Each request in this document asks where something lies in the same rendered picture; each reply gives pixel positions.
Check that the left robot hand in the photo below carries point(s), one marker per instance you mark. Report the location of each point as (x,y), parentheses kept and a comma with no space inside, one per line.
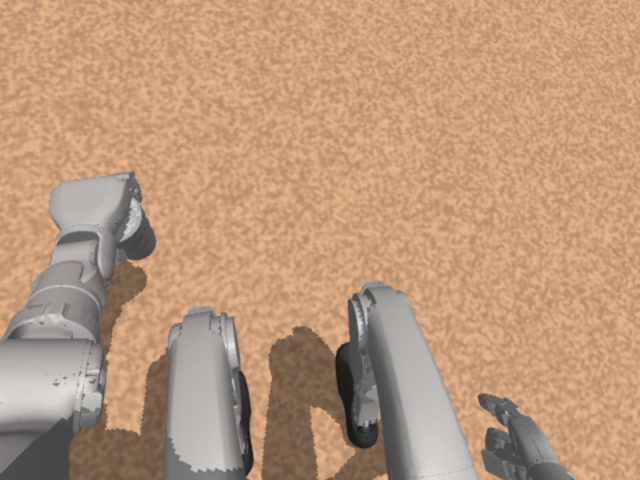
(99,201)

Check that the right robot hand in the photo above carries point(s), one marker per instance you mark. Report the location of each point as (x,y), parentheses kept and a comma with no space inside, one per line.
(509,456)

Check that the right robot foot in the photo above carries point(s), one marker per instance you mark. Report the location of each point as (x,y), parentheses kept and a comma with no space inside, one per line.
(359,436)

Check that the left robot foot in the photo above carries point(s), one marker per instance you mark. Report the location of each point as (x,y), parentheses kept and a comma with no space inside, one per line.
(247,457)

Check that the right robot arm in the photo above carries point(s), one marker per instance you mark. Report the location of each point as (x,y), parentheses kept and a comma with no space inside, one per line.
(549,471)

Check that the cup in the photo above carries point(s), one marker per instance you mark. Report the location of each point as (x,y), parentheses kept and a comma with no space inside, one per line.
(135,234)

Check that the left robot arm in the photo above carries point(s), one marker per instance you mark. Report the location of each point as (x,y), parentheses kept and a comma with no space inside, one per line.
(52,379)

